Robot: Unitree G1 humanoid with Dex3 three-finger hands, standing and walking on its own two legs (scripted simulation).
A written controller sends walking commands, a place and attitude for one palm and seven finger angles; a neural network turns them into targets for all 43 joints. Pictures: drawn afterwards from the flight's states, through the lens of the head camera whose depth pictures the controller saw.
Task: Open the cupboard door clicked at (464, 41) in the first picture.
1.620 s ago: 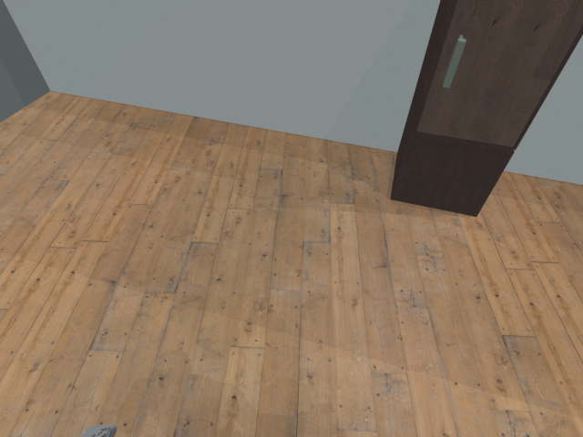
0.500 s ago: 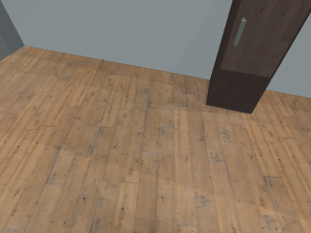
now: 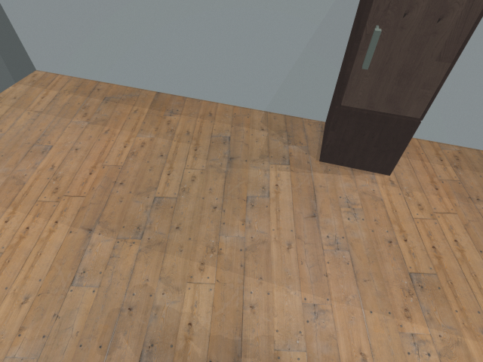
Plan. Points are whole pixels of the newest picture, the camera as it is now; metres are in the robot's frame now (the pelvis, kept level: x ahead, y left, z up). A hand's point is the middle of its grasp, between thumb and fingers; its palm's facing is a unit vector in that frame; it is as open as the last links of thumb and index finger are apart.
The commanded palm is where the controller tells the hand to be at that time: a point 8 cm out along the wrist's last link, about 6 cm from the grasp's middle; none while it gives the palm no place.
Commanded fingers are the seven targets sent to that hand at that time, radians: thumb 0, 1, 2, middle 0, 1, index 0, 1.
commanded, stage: walk to a spot facing it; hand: left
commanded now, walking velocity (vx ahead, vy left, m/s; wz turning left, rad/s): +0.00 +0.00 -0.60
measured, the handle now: (371, 47) +1.30 -0.46 -0.05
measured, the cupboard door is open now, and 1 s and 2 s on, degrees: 0 0 0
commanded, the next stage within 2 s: none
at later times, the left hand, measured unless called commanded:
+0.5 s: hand out of the picture +0.05 +0.16 -0.17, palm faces -0.20 -0.95 -0.26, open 7.4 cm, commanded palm none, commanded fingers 0.00 0.90 0.90 -0.20 -0.30 -0.20 -0.30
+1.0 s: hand (170, 325) +0.22 +0.16 -0.17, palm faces -0.46 -0.86 -0.20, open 7.4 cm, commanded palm none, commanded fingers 0.00 0.90 0.90 -0.20 -0.30 -0.20 -0.30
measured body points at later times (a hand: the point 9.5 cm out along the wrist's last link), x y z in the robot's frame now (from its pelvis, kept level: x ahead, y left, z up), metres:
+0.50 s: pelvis -0.03 -0.03 -0.01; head +0.01 -0.06 +0.43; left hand +0.06 +0.21 -0.15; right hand +0.00 -0.29 -0.17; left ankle -0.02 +0.13 -0.67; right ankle -0.02 -0.10 -0.75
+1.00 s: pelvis +0.05 +0.00 +0.00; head +0.08 +0.03 +0.45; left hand +0.25 +0.21 -0.15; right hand -0.05 -0.23 -0.13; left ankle +0.03 +0.12 -0.75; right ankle +0.01 -0.14 -0.65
